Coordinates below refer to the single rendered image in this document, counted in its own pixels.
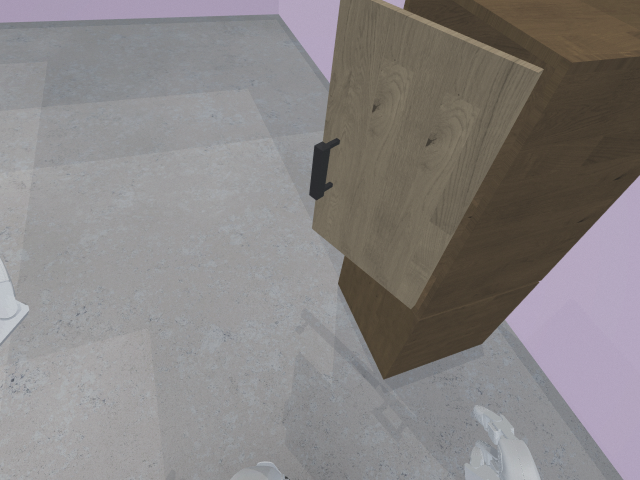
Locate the right robot hand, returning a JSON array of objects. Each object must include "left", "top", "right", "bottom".
[{"left": 464, "top": 405, "right": 541, "bottom": 480}]

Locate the left robot hand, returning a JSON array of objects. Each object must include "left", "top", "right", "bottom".
[{"left": 0, "top": 257, "right": 29, "bottom": 346}]

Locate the handle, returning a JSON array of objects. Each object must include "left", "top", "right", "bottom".
[{"left": 309, "top": 138, "right": 340, "bottom": 200}]

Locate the cupboard door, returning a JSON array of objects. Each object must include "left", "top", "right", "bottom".
[{"left": 312, "top": 0, "right": 544, "bottom": 309}]

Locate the robot left shin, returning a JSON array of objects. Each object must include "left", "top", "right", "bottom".
[{"left": 256, "top": 462, "right": 281, "bottom": 474}]

